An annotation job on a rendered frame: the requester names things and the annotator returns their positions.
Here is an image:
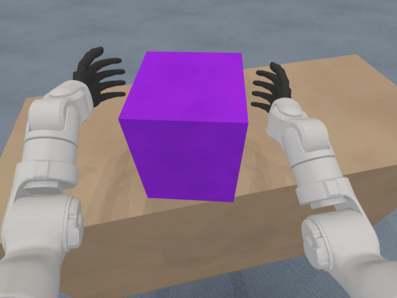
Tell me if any robot right hand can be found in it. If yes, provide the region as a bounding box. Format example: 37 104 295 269
251 62 292 113

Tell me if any robot left upper arm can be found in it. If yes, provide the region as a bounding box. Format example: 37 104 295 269
0 194 84 298

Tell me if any pedestal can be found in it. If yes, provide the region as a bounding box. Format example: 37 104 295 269
0 54 397 298

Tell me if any right robot forearm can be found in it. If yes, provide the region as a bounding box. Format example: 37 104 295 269
266 97 380 252

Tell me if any carton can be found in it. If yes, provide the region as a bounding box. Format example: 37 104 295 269
118 52 248 202

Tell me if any left robot forearm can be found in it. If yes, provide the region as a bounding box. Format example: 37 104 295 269
1 80 94 253

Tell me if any robot right upper arm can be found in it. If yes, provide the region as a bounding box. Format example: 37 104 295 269
301 208 397 298

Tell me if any robot left hand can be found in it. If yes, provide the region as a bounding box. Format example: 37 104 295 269
73 47 126 107

